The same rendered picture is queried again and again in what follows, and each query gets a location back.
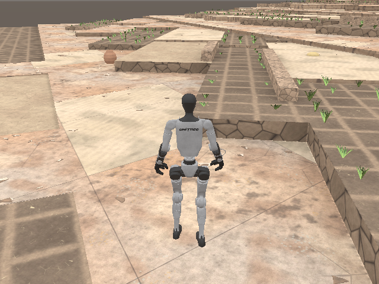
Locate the robot right hand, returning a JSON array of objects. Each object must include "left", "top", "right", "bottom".
[{"left": 210, "top": 160, "right": 224, "bottom": 171}]

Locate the robot left upper arm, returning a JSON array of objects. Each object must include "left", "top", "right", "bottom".
[{"left": 161, "top": 120, "right": 177, "bottom": 152}]

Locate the right robot forearm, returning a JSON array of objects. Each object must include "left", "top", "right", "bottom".
[{"left": 212, "top": 142, "right": 223, "bottom": 162}]

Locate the right robot thigh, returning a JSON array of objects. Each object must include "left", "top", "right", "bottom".
[{"left": 195, "top": 166, "right": 210, "bottom": 208}]

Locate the robot left shin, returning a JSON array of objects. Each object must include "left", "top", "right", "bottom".
[{"left": 172, "top": 193, "right": 181, "bottom": 231}]

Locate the robot left hand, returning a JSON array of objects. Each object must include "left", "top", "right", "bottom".
[{"left": 155, "top": 163, "right": 168, "bottom": 175}]

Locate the left robot forearm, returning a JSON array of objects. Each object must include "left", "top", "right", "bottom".
[{"left": 156, "top": 144, "right": 167, "bottom": 164}]

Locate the robot right upper arm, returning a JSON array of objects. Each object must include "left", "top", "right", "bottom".
[{"left": 201, "top": 119, "right": 218, "bottom": 151}]

